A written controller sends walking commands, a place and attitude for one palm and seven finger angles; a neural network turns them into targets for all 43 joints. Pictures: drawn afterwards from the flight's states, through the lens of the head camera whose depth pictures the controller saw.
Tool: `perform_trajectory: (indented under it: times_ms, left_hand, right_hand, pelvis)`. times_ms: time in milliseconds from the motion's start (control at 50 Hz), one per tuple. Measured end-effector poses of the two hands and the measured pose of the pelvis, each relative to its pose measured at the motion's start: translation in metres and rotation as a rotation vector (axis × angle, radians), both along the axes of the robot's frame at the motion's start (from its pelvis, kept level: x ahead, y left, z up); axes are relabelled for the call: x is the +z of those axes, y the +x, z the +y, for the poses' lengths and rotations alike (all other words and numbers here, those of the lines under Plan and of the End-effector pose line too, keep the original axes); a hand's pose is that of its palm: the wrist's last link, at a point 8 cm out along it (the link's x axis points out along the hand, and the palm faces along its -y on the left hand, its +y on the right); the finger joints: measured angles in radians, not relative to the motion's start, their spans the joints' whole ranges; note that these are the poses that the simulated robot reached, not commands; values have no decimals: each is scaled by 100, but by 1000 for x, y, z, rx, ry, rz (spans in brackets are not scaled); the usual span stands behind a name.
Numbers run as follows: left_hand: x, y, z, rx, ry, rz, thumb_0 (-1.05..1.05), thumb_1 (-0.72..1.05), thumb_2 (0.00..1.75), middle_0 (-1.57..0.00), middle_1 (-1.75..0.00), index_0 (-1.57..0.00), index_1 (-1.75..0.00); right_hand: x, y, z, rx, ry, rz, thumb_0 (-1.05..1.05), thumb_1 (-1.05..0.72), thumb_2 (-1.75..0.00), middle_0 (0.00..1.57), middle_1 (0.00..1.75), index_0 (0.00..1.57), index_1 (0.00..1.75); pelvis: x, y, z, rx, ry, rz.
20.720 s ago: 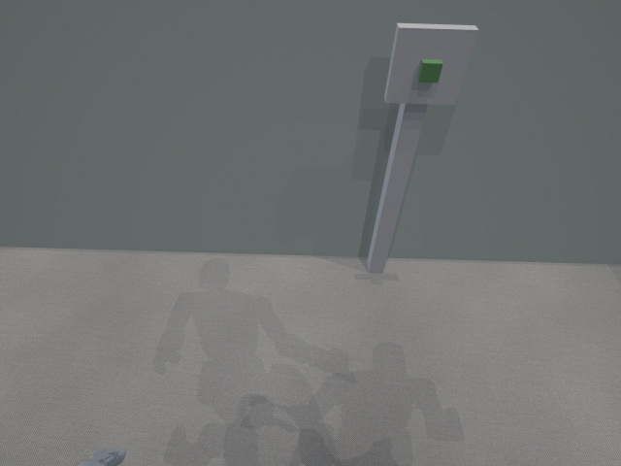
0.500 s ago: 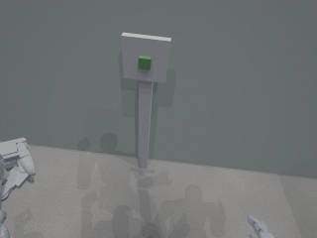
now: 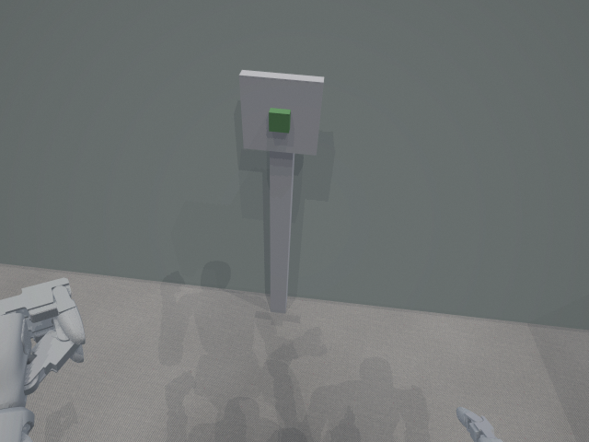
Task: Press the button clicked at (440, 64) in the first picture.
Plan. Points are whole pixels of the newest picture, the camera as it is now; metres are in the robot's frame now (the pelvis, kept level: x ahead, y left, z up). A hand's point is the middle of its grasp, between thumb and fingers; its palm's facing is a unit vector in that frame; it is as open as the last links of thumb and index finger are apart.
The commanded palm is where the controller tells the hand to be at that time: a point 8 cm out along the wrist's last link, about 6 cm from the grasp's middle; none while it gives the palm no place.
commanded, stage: let the arm hang, fingers relaxed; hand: left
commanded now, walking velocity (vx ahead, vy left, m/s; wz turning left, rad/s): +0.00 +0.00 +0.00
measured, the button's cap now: (279, 119) +0.75 +0.10 +0.09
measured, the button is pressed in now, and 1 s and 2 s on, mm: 0 0 0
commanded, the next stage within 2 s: stand and wait in 1.10 s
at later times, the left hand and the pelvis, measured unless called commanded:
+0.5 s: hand out of the picture -0.08 +0.19 -0.18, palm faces +0.09 -0.97 -0.21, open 4.7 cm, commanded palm none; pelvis -0.04 -0.01 +0.00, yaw +4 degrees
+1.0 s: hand out of the picture -0.02 +0.16 -0.17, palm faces +0.12 -0.98 -0.18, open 7.2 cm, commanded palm none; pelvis -0.02 -0.01 +0.00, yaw +5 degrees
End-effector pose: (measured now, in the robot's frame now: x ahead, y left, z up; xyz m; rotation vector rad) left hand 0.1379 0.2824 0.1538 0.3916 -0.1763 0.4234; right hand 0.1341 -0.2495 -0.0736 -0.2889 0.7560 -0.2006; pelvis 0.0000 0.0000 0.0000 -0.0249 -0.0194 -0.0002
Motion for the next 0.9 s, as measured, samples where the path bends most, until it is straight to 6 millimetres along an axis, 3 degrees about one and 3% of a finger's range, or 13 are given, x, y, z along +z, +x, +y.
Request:
perform_trajectory:
  times_ms: [40, 100, 140, 220, 320, 380, 460, 540, 620, 720, 820, 900]
  left_hand:
    - [-23, 13, 0, -61, 5, 88, 1, 89, 90, -131, -150, -131, -150]
    - [-102, 26, 4, -101, -50, 445, 0, 90, 90, -129, -147, -128, -148]
    - [-156, 16, 2, -97, -101, 685, 0, 90, 90, -125, -144, -125, -144]
    - [-238, -43, -18, -71, -242, 1039, 0, 91, 90, -115, -134, -115, -134]
    - [-298, -128, -50, -19, -439, 1320, 1, 91, 90, -100, -118, -99, -118]
    - [-310, -165, -51, 76, -521, 1400, 1, 90, 90, -90, -107, -87, -108]
    - [-304, -206, -48, 140, -546, 1502, 1, 91, 90, -75, -91, -73, -93]
    - [-291, -239, -48, 211, -547, 1572, 0, 91, 90, -61, -75, -59, -76]
    - [-284, -259, -52, 257, -548, 1611, 0, 91, 90, -47, -59, -46, -60]
    - [-292, -252, -61, 256, -566, 1604, 0, 91, 90, -32, -43, -31, -43]
    - [-306, -213, -72, 180, -601, 1537, 0, 91, 90, -25, -35, -24, -35]
    - [-305, -180, -81, 121, -609, 1482, 0, 91, 90, -22, -32, -22, -32]
  right_hand:
    - [-2, 0, -4, 42, 4, 4, 1, -90, -90, 20, 30, 20, 30]
    - [-16, -4, -15, 61, 14, 55, 1, -90, -90, 20, 30, 20, 30]
    - [-24, -12, -20, 51, 18, 80, 1, -90, -90, 20, 30, 21, 30]
    - [-34, -44, -26, 19, 27, 176, 1, -90, -90, 20, 30, 20, 30]
    - [-48, -102, -24, -26, 20, 389, 1, -90, -90, 20, 30, 20, 30]
    - [-55, -140, -13, -44, 33, 523, 1, -91, -90, 20, 30, 20, 30]
    - [-60, -177, 6, -54, 86, 656, 1, -90, -90, 20, 30, 20, 30]
    - [-67, -190, 20, -58, 146, 704, 1, -90, -90, 20, 30, 20, 30]
    - [-75, -185, 26, -60, 189, 686, 1, -90, -90, 20, 30, 20, 30]
    - [-80, -173, 28, -72, 199, 650, 1, -90, -90, 20, 30, 20, 30]
    - [-77, -172, 32, -83, 178, 647, 0, -91, -90, 20, 30, 20, 30]
    - [-71, -174, 37, -87, 176, 667, 0, -91, -90, 20, 30, 20, 30]
  pelvis:
    - [-2, -7, 3, 12, 1, 6]
    - [-8, -21, 7, 31, 19, 13]
    - [-11, -30, 5, 33, 34, 14]
    - [-12, -39, -3, 43, 25, -5]
    - [-12, -41, -6, 65, -1, -20]
    - [-11, -41, -6, 71, -7, -24]
    - [-4, -41, -6, 73, -4, -7]
    - [0, -41, -9, 72, 8, -1]
    - [1, -39, -11, 73, 9, -10]
    - [-2, -34, -11, 85, -5, -24]
    - [-4, -27, -7, 84, -1, -27]
    - [0, -24, -6, 78, 13, -2]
